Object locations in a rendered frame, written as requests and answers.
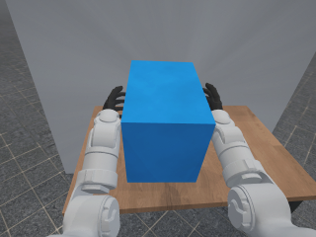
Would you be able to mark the robot right forearm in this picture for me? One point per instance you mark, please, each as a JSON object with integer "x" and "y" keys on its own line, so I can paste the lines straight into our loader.
{"x": 237, "y": 161}

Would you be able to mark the robot left hand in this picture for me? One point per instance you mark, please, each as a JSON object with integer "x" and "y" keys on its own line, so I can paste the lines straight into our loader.
{"x": 112, "y": 101}

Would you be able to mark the robot right upper arm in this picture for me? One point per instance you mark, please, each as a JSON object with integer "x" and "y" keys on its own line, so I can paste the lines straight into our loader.
{"x": 261, "y": 210}

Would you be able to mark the robot left forearm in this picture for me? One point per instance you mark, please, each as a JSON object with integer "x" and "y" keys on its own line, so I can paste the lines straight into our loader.
{"x": 99, "y": 171}

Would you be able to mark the robot right hand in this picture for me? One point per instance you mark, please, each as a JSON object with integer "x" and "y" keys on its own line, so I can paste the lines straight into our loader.
{"x": 213, "y": 97}

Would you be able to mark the carton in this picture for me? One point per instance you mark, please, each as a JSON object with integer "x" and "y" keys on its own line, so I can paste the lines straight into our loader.
{"x": 166, "y": 122}

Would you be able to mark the table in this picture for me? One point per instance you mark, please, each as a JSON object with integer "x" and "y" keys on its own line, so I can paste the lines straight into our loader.
{"x": 210, "y": 189}

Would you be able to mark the robot left upper arm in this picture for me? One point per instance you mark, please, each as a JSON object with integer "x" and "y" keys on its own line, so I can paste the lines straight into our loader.
{"x": 91, "y": 216}

